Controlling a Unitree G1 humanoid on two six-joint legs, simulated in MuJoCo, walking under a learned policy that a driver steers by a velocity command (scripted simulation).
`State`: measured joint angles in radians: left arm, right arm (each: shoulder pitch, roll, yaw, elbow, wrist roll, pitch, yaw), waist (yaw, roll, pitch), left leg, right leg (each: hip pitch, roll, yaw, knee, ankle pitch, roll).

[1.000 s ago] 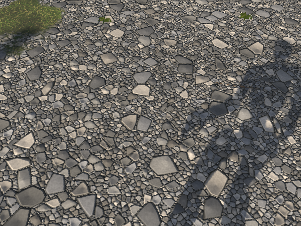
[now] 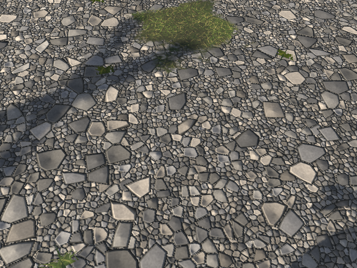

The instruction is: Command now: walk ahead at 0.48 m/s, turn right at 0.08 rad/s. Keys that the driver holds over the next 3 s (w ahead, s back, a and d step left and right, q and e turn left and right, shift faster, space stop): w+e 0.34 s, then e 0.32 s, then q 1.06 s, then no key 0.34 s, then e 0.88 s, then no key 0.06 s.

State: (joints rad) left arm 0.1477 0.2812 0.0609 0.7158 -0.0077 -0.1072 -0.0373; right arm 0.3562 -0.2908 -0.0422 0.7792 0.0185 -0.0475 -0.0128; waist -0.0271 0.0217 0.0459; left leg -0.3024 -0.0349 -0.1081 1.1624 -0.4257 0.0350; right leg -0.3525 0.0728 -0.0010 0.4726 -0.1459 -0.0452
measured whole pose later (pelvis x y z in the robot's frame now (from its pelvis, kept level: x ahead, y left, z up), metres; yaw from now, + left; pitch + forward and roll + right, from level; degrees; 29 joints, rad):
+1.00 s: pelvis +0.36 -0.01 +0.01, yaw -19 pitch +0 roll +0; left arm 0.05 0.22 0.02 0.69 0.02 0.01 0.01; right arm 0.20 -0.31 -0.05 0.82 0.02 0.04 -0.03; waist -0.03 0.03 0.07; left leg -0.41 0.07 -0.03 0.95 -0.50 -0.10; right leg -0.31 0.00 -0.09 0.46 -0.15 -0.05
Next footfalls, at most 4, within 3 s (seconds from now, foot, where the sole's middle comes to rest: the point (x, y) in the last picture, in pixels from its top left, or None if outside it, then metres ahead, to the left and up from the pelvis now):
0.32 left None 0.35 0.14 -0.77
0.76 right None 0.42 -0.14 -0.77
1.18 left None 0.43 0.11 -0.77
1.72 right None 0.44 -0.11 -0.77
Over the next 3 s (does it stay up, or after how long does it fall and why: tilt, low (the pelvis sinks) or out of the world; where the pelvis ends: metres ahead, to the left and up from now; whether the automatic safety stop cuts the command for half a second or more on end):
stays up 0.40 -0.02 0.01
